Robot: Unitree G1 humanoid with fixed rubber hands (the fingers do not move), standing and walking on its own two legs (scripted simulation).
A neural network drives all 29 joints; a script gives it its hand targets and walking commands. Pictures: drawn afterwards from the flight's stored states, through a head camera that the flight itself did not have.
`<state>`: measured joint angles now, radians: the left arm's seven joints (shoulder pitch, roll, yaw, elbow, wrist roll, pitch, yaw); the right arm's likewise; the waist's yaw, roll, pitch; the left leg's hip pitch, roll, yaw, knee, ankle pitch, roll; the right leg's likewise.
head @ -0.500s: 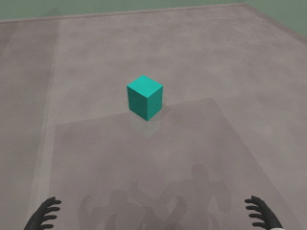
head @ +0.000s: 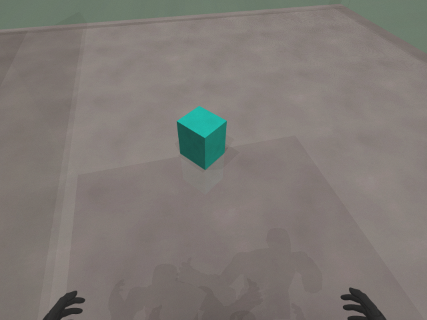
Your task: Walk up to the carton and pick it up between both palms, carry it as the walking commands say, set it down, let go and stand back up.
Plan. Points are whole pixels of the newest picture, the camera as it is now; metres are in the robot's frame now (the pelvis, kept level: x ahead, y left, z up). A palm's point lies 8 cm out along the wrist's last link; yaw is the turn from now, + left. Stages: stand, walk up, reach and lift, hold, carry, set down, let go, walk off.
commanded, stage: stand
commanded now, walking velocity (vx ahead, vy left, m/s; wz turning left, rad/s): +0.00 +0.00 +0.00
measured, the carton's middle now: (202, 138) +1.22 +0.05 -0.63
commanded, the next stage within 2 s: walk up in 1.72 s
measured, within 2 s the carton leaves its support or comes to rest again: neither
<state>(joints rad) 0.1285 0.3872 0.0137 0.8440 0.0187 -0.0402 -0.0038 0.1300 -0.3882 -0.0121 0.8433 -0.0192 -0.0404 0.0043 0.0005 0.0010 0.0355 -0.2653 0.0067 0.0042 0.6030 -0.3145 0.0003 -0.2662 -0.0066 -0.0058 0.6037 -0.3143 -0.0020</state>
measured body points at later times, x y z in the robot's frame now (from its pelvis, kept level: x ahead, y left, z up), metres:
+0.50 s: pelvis +0.00 +0.00 +0.02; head +0.00 +0.00 +0.47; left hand +0.12 +0.31 -0.09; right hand +0.12 -0.31 -0.09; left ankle +0.01 +0.12 -0.73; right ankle +0.01 -0.12 -0.73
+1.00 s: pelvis +0.00 +0.00 +0.02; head +0.01 +0.00 +0.47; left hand +0.11 +0.32 -0.10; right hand +0.11 -0.32 -0.10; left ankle +0.01 +0.12 -0.73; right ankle +0.01 -0.12 -0.73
